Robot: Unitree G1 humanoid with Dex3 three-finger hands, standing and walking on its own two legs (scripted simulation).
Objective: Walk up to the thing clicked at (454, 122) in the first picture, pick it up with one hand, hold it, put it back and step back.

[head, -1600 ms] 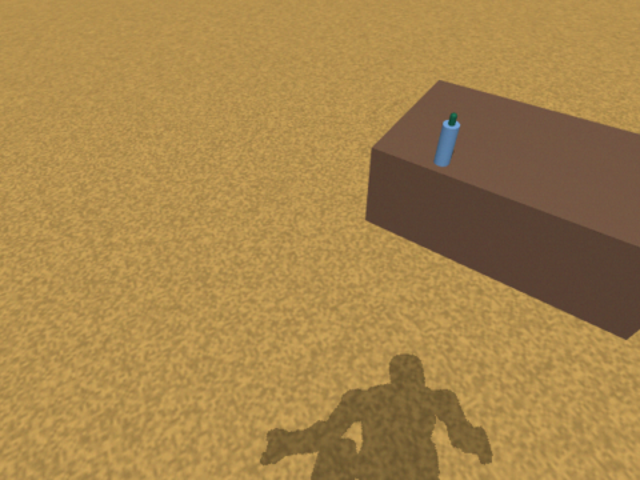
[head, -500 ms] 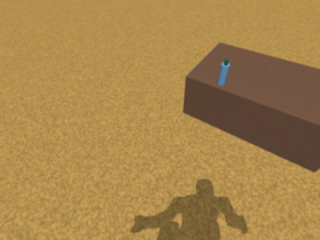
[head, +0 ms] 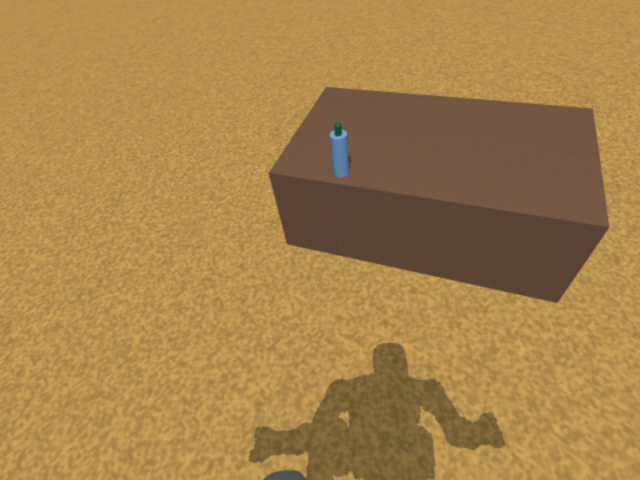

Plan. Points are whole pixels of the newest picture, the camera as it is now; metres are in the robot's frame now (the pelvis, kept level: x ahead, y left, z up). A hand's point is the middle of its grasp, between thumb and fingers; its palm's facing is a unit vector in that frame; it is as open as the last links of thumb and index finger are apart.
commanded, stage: walk up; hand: left
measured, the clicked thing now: (339, 149) +1.11 +0.05 -0.28
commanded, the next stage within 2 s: none
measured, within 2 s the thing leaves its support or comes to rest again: neither
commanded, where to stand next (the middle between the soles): +0.68 -0.02 m, yaw -19 degrees
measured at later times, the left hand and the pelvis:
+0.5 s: hand (195, 341) +0.36 +0.29 -0.13, palm faces -0.26 -0.89 -0.37, open 7.4 cm; pelvis +0.22 +0.03 +0.01, yaw -11 degrees
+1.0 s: hand (230, 269) +0.52 +0.25 -0.13, palm faces -0.29 -0.87 -0.40, open 7.4 cm; pelvis +0.40 +0.00 +0.00, yaw -17 degrees
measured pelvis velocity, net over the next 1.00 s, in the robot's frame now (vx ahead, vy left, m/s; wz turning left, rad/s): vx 0.40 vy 0.00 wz -0.29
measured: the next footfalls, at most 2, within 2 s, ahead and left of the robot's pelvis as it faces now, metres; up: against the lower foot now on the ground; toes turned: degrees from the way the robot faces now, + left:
left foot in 0.26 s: +0.29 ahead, +0.15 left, +0.00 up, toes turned -1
right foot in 0.66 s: +0.39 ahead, -0.15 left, +0.00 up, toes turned -15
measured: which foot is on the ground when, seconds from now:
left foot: up 0.00-0.24, down 0.26-0.68, up 0.70-1.00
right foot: down 0.00-0.28, up 0.30-0.64, down 0.66-1.00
